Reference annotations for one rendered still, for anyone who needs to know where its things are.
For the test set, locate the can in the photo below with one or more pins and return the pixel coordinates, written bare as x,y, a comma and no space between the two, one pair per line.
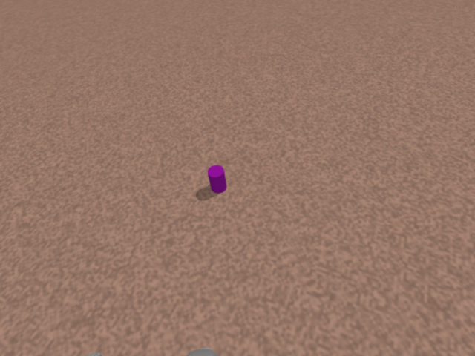
217,179

